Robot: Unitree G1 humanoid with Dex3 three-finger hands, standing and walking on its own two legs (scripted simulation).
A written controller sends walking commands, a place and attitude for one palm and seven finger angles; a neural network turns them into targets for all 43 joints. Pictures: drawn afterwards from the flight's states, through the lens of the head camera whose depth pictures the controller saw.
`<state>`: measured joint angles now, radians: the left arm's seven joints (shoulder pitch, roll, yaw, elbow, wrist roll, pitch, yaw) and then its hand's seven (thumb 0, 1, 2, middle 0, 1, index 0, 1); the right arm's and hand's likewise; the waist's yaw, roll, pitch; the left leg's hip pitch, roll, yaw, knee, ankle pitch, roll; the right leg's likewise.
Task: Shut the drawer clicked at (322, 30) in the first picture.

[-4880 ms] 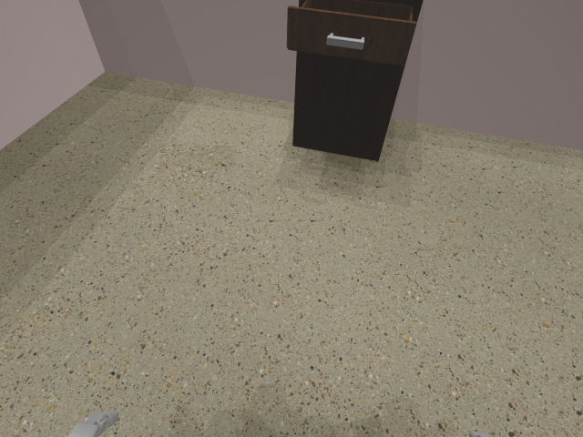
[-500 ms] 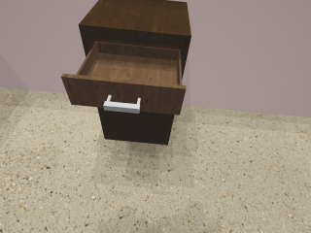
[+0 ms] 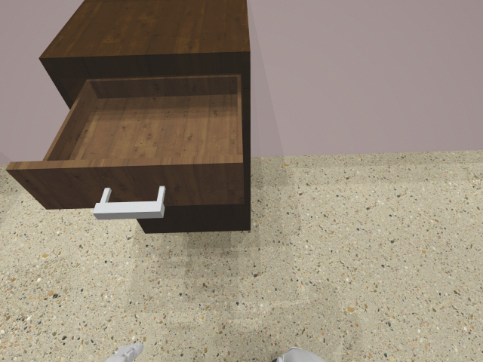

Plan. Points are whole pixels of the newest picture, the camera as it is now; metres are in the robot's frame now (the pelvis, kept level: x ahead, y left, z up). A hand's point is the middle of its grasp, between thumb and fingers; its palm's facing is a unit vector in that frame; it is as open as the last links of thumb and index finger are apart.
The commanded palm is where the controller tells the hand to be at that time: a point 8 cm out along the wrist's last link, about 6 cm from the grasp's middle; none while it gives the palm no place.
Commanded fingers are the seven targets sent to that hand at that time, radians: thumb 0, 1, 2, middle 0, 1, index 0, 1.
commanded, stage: take the last steps up to it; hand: left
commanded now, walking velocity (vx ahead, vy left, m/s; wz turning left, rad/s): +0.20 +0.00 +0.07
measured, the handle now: (132, 201) +0.41 +0.23 -0.01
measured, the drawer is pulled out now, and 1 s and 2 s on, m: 0.29 0.29 0.29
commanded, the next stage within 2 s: come to a stop and stand still in 0.26 s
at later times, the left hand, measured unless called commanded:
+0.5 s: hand out of the picture +0.04 +0.16 -0.17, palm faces +0.14 -0.98 -0.11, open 7.4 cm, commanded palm none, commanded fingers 0.00 0.90 0.90 -0.20 -0.30 -0.20 -0.30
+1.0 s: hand out of the picture +0.09 +0.15 -0.14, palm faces +0.03 -0.96 -0.27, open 7.4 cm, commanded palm none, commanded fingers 0.00 0.90 0.90 -0.20 -0.30 -0.20 -0.30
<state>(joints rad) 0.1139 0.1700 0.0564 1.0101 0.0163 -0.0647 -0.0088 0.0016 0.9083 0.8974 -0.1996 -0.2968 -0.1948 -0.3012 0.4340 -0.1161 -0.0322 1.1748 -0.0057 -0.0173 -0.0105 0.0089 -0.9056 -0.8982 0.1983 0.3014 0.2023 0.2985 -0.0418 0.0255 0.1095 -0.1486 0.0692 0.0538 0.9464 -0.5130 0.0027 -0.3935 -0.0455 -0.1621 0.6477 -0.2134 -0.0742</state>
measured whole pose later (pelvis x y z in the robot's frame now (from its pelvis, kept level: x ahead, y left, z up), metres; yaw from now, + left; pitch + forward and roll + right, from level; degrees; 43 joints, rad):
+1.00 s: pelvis +0.06 -0.04 +0.02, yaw -1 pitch -2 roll +2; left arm 0.26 0.16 0.03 1.05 0.03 0.01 0.03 0.00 0.91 0.90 -0.20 -0.30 -0.19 -0.30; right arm 0.25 -0.20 -0.05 1.11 -0.02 0.07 0.00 0.01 -0.91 -0.90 0.20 0.30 0.20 0.30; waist 0.00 0.03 0.01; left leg -0.34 0.05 0.07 0.65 -0.36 -0.03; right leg -0.18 -0.05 -0.04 0.52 -0.31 -0.01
